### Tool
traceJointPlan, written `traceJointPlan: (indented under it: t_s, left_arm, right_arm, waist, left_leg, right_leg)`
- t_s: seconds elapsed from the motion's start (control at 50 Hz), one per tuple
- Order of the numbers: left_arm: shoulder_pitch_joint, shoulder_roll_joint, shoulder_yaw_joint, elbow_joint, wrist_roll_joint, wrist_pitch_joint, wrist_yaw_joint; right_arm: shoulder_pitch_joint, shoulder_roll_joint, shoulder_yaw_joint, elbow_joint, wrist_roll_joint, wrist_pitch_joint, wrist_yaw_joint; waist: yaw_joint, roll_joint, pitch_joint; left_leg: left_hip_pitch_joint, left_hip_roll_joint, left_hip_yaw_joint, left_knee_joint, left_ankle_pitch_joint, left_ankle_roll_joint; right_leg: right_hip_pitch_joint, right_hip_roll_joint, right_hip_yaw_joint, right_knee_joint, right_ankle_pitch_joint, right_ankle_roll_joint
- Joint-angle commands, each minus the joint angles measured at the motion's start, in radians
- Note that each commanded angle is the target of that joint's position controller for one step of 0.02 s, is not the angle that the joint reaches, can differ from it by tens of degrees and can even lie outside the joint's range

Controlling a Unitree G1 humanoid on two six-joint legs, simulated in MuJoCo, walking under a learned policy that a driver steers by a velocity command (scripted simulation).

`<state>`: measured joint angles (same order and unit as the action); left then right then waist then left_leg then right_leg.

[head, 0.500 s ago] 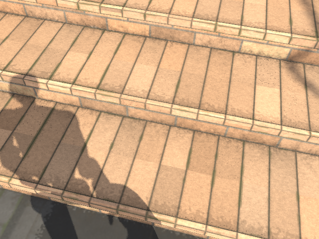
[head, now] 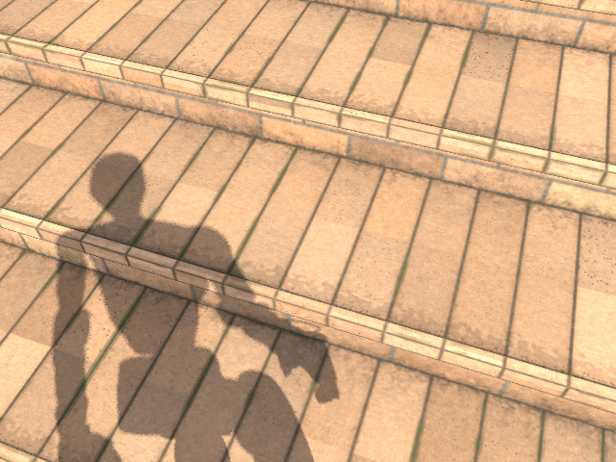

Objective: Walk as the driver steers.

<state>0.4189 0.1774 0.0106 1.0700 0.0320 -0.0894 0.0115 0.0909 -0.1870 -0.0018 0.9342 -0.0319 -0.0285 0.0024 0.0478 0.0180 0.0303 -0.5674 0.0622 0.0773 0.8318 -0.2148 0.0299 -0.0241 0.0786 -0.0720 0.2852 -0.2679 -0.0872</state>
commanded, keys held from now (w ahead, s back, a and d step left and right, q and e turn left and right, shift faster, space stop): no key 0.68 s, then w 0.10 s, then w+q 0.22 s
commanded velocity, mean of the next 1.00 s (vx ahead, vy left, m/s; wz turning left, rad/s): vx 0.15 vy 0.00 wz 0.05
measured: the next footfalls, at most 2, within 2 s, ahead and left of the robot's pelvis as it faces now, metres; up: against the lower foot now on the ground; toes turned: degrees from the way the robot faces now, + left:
left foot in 0.08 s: +0.15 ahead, +0.09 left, +0.00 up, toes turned +4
right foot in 0.54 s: +0.10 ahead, -0.10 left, +0.00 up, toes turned -3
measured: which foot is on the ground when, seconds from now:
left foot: up 0.00-0.06, down 0.08-0.74, up 0.76-1.00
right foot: down 0.00-0.08, up 0.10-0.52, down 0.54-1.00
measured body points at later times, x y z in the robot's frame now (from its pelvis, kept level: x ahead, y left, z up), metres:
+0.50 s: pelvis +0.08 +0.01 +0.00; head +0.08 +0.01 +0.45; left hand +0.14 +0.23 -0.16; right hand +0.06 -0.20 -0.16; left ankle +0.11 +0.09 -0.74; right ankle +0.04 -0.10 -0.70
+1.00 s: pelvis +0.10 -0.01 +0.00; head +0.10 +0.00 +0.45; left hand -0.01 +0.22 -0.15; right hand +0.15 -0.23 -0.14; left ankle +0.06 +0.11 -0.48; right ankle +0.05 -0.10 -0.74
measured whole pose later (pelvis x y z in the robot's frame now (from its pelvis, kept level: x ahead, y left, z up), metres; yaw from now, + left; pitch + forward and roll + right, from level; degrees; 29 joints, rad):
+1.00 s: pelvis +0.10 -0.01 +0.00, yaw +4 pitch +2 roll -1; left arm 0.49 0.17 0.02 1.15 0.04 -0.07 0.04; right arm 0.31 -0.15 -0.04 0.94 -0.03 0.01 -0.02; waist -0.01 0.00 -0.03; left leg -0.87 0.00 -0.01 1.91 -0.47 0.10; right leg -0.10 0.01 -0.13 0.31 -0.25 -0.05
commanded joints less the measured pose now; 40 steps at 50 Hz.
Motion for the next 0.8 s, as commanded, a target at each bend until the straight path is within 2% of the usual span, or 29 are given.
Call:
traceJointPlan:
  t_s: [0.02,0.04,0.06,0.08,0.1,0.12,0.14,0.16,0.18,0.2,0.22,0.26,0.34,0.38,0.42,0.46,0.48,0.5,0.52,0.54,0.56,0.58,0.6,0.62,0.66,0.68,0.72,0.76,0.8]
  left_arm:
    - [0.019,0.108,0.009,-0.028,-0.005,-0.004,0.008]
    - [-0.01,0.122,0.013,-0.032,-0.016,-0.002,0.009]
    - [-0.064,0.136,0.021,-0.041,-0.041,0.002,0.007]
    - [-0.098,0.116,0.019,-0.066,-0.06,-0.003,0.004]
    - [0.002,0.005,0.001,-0.07,-0.063,0.002,0.01]
    - [0.138,-0.017,0.005,-0.008,-0.062,0.032,0.021]
    - [0.089,0.015,0.011,-0.007,-0.037,0.05,0.02]
    - [0.027,0.03,0.02,-0.026,-0.01,0.059,0.014]
    - [0.009,0.036,0.029,-0.031,0.003,0.071,0.01]
    - [0.008,0.036,0.032,-0.034,0.011,0.087,0.003]
    - [0.011,0.013,0.031,-0.031,0.005,0.104,0.005]
    - [-0.036,-0.003,0.027,-0.058,-0.004,0.122,0.017]
    - [-0.106,-0.003,0.021,-0.093,-0.002,0.143,0.027]
    - [-0.125,-0.024,0.006,-0.108,-0.007,0.152,0.026]
    - [-0.122,-0.044,-0.014,-0.11,-0.017,0.154,0.026]
    - [-0.13,-0.049,-0.019,-0.099,-0.033,0.154,0.053]
    - [-0.095,-0.051,-0.021,-0.077,-0.039,0.151,0.065]
    - [-0.047,-0.074,-0.028,-0.047,-0.042,0.142,0.069]
    - [-0.034,-0.076,-0.033,-0.027,-0.037,0.13,0.069]
    - [-0.042,-0.038,-0.03,-0.025,-0.018,0.116,0.067]
    - [-0.052,0.003,-0.03,-0.044,-0.012,0.1,0.06]
    - [-0.125,-0.036,-0.056,-0.063,-0.005,0.099,0.051]
    - [-0.166,-0.067,-0.063,-0.073,-0.005,0.091,0.04]
    - [-0.146,-0.04,-0.057,-0.068,-0.007,0.083,0.036]
    - [-0.088,-0.023,-0.051,-0.054,-0.012,0.075,0.043]
    - [-0.07,-0.017,-0.049,-0.051,-0.018,0.071,0.041]
    - [-0.054,0.006,-0.04,-0.059,-0.019,0.07,0.039]
    - [-0.012,0.08,-0.01,-0.062,-0.021,0.084,0.039]
    - [0.071,0.128,0.018,-0.041,-0.015,0.095,0.044]
  right_arm:
    - [0.136,-0.05,-0.007,-0.001,0.008,-0.02,-0.026]
    - [0.23,-0.056,-0.013,0.028,0.014,-0.033,-0.032]
    - [0.359,-0.053,-0.017,0.075,0.016,-0.049,-0.036]
    - [0.429,-0.11,-0.029,0.107,0.001,-0.065,-0.039]
    - [0.429,-0.186,-0.033,0.107,-0.012,-0.071,-0.034]
    - [0.421,-0.149,-0.025,0.112,0.006,-0.064,-0.028]
    - [0.311,-0.084,-0.012,0.085,0.019,-0.054,-0.025]
    - [0.236,-0.039,0.001,0.07,0.02,-0.049,-0.027]
    - [0.224,-0.017,0.01,0.073,0.014,-0.045,-0.028]
    - [0.221,-0.017,0.014,0.075,0.016,-0.045,-0.034]
    - [0.235,-0.026,0.012,0.088,0.014,-0.046,-0.034]
    - [0.289,-0.041,0.01,0.115,0.013,-0.059,-0.03]
    - [0.329,-0.027,0.017,0.134,0.007,-0.056,-0.043]
    - [0.306,-0.026,0.021,0.123,-0.002,-0.047,-0.055]
    - [0.237,-0.009,0.028,0.1,-0.005,-0.033,-0.064]
    - [0.304,-0.024,0.023,0.108,-0.01,-0.014,-0.072]
    - [0.334,-0.025,0.02,0.114,-0.007,-0.001,-0.075]
    - [0.34,-0.031,0.015,0.116,0.008,0.015,-0.075]
    - [0.351,-0.041,0.004,0.114,0.02,0.029,-0.07]
    - [0.399,-0.04,-0.006,0.118,0.02,0.038,-0.057]
    - [0.464,-0.008,-0.009,0.118,0.02,0.043,-0.044]
    - [0.477,0.091,0.015,0.131,0.039,0.056,-0.037]
    - [0.422,0.067,0.018,0.132,0.027,0.059,-0.038]
    - [0.365,0.033,0.011,0.121,0.016,0.057,-0.037]
    - [0.336,0.001,0.003,0.119,0.008,0.055,-0.03]
    - [0.346,0.014,0.007,0.126,0.01,0.051,-0.027]
    - [0.343,0.023,0.009,0.129,0.018,0.046,-0.029]
    - [0.311,0.013,0.002,0.107,0.013,0.047,-0.029]
    - [0.269,0.025,-0.005,0.074,-0.004,0.048,-0.018]
  waist:
    - [-0.075,-0.126,-0.057]
    - [-0.123,-0.136,-0.085]
    - [-0.195,-0.109,-0.099]
    - [-0.207,-0.033,-0.098]
    - [-0.107,0.192,-0.145]
    - [-0.072,0.11,-0.235]
    - [-0.047,0.07,-0.117]
    - [-0.032,0.053,-0.014]
    - [-0.018,0.036,0.004]
    - [-0.002,0.026,0.006]
    - [0.002,0.041,-0.007]
    - [-0.011,0.028,-0.028]
    - [-0.029,0.049,-0.044]
    - [-0.019,0.078,-0.058]
    - [0.003,0.098,-0.049]
    - [-0.042,0.176,-0.054]
    - [-0.054,0.159,-0.068]
    - [-0.046,0.123,-0.064]
    - [-0.053,0.075,-0.011]
    - [-0.092,0.011,0.007]
    - [-0.13,-0.113,-0.032]
    - [-0.134,-0.209,0.017]
    - [-0.122,-0.152,0.101]
    - [-0.095,-0.119,0.138]
    - [-0.079,-0.085,0.128]
    - [-0.076,-0.084,0.107]
    - [-0.061,-0.098,0.077]
    - [-0.03,-0.13,0.105]
    - [0.021,-0.179,0.141]
  left_leg:
    - [0.173,-0.075,0.038,-0.088,-0.021,0.041]
    - [0.28,-0.078,0.016,-0.22,0.067,0.054]
    - [0.43,-0.085,0.026,-0.45,0.262,0.056]
    - [0.598,0.015,-0.072,-0.529,0.606,0.065]
    - [0.724,0.305,-0.356,-0.41,1.403,0.154]
    - [0.648,0.356,-0.365,-0.427,1.258,0.277]
    - [0.534,0.306,-0.336,-0.487,0.908,0.291]
    - [0.437,0.257,-0.308,-0.541,0.649,0.265]
    - [0.384,0.224,-0.277,-0.563,0.562,0.247]
    - [0.322,0.198,-0.221,-0.566,0.553,0.231]
    - [0.287,0.188,-0.185,-0.563,0.593,0.228]
    - [0.318,0.181,-0.161,-0.55,0.644,0.232]
    - [0.378,0.164,-0.16,-0.539,0.538,0.236]
    - [0.375,0.144,-0.139,-0.544,0.51,0.226]
    - [0.316,0.095,-0.068,-0.545,0.491,0.169]
    - [0.383,0.15,-0.15,-0.529,0.519,0.193]
    - [0.422,0.17,-0.181,-0.508,0.522,0.193]
    - [0.418,0.166,-0.19,-0.482,0.472,0.179]
    - [0.411,0.138,-0.189,-0.455,0.36,0.149]
    - [0.373,0.114,-0.191,-0.43,0.195,0.103]
    - [0.249,0.071,-0.164,-0.369,-0.186,0.048]
    - [0.323,0.061,-0.125,-0.451,-0.172,0.024]
    - [0.37,0.054,-0.13,-0.484,-0.078,0.01]
    - [0.36,0.046,-0.131,-0.504,-0.022,0.011]
    - [0.348,0.055,-0.13,-0.516,0.015,0.013]
    - [0.347,0.06,-0.13,-0.522,0.02,0.012]
    - [0.338,0.028,-0.098,-0.497,-0.058,0.019]
    - [0.235,-0.044,-0.012,-0.334,-0.202,0.035]
    - [0.028,-0.04,0.005,0.053,-0.233,0.042]
  right_leg:
    - [0.01,-0.254,0.087,0.155,1.159,-0.103]
    - [0.002,-0.241,0.09,0.263,1.149,-0.093]
    - [-0.047,-0.197,0.066,0.413,1.002,-0.067]
    - [-0.214,-0.127,0.057,0.601,0.533,-0.021]
    - [-0.401,0.004,0.012,0.926,-0.253,0.035]
    - [-0.366,-0.014,0.15,1.046,-0.228,0.039]
    - [-0.417,-0.043,0.13,1.095,-0.194,0.056]
    - [-0.474,-0.057,0.105,1.128,-0.182,0.063]
    - [-0.479,-0.057,0.093,1.2,-0.162,0.067]
    - [-0.453,-0.065,0.09,1.213,-0.134,0.072]
    - [-0.44,-0.049,0.062,1.292,-0.137,0.074]
    - [-0.499,-0.041,0.064,1.372,-0.143,0.073]
    - [-0.581,-0.06,0.067,1.336,-0.129,0.082]
    - [-0.531,-0.082,0.053,1.177,-0.127,0.091]
    - [-0.343,-0.095,0.032,0.763,-0.146,0.099]
    - [-0.259,-0.06,0.017,0.498,-0.234,0.088]
    - [-0.222,-0.068,0.019,0.364,-0.171,0.082]
    - [-0.158,-0.072,0.007,0.2,-0.034,0.073]
    - [-0.144,-0.072,0.012,0.007,0.086,0.065]
    - [-0.1,-0.119,0.079,-0.053,0.127,0.063]
    - [0.014,-0.273,0.248,0.002,0.395,0.048]
    - [-0.2,-0.327,0.229,0.015,0.331,-0.023]
    - [-0.293,-0.274,0.224,-0.018,0.139,-0.004]
    - [-0.3,-0.229,0.215,-0.03,0.013,0.018]
    - [-0.245,-0.218,0.213,-0.039,0.041,0.025]
    - [-0.211,-0.214,0.21,-0.035,0.071,0.025]
    - [-0.193,-0.214,0.245,-0.074,-0.126,0.007]
    - [-0.199,-0.255,0.34,-0.134,-0.451,-0.056]
    - [-0.177,-0.401,0.508,-0.223,-0.622,-0.172]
